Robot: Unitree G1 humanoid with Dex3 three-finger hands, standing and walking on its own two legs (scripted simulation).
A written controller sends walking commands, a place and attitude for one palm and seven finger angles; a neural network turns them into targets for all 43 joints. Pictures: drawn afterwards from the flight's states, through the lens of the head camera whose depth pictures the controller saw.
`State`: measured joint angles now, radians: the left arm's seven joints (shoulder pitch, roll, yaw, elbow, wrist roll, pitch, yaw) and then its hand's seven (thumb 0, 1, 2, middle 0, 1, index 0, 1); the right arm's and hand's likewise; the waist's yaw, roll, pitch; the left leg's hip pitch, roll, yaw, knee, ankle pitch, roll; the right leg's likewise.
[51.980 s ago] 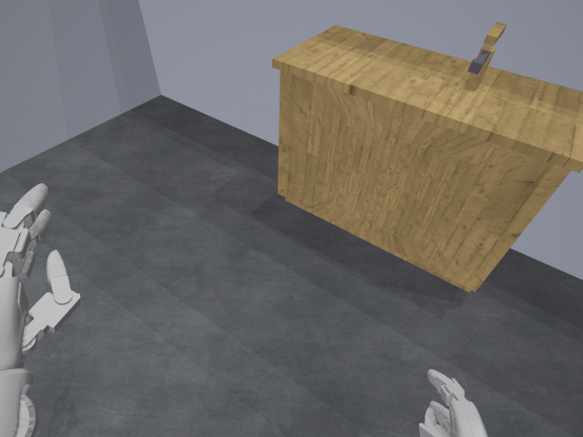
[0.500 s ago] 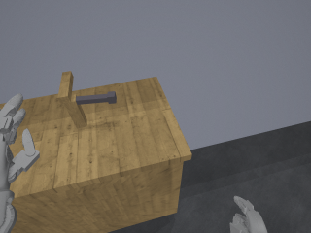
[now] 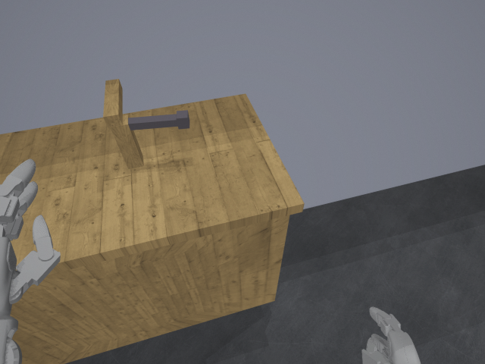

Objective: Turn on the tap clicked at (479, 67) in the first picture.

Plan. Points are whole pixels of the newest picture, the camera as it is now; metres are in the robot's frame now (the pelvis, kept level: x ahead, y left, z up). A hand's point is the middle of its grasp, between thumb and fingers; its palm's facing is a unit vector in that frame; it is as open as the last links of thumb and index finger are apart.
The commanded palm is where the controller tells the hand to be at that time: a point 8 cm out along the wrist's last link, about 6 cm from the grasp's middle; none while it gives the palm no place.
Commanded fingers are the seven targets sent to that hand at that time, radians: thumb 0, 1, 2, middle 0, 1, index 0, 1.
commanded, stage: step back with the hand held close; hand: left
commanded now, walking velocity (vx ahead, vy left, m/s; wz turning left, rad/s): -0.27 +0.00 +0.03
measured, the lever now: (183, 119) +0.57 +0.18 +0.10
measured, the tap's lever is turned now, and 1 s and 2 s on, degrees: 81 81 81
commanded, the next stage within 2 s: stop stepping back and stand still in 0.66 s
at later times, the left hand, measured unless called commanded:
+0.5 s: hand (59, 303) +0.15 +0.21 +0.17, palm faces +0.31 -0.87 -0.39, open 7.5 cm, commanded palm +0.09 +0.26 +0.19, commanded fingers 0.00 0.90 0.90 -0.20 -0.30 -0.20 -0.30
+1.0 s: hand out of the picture -0.02 +0.21 +0.18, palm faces +0.44 -0.83 -0.36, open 7.5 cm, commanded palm -0.07 +0.24 +0.19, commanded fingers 0.00 0.90 0.90 -0.20 -0.30 -0.20 -0.30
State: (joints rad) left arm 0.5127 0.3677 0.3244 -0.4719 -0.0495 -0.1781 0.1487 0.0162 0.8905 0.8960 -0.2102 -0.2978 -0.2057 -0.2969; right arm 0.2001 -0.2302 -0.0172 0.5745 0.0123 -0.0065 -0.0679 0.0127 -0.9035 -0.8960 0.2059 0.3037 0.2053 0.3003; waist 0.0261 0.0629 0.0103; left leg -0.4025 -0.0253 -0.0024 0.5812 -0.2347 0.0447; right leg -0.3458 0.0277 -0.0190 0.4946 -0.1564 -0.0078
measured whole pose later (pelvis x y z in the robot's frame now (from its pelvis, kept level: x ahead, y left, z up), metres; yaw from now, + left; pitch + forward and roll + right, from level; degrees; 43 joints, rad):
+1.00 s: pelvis -0.23 -0.04 +0.01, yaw +0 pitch +1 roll +3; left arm 0.44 0.38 0.33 -0.45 -0.05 -0.11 0.16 0.02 0.89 0.90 -0.21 -0.30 -0.21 -0.30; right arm 0.27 -0.20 -0.01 0.66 0.00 -0.06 -0.09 0.01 -0.90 -0.90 0.21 0.30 0.21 0.30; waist 0.02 -0.07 -0.08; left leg -0.34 0.01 0.03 0.92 -0.43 0.01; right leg -0.41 -0.06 -0.05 0.50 -0.17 -0.04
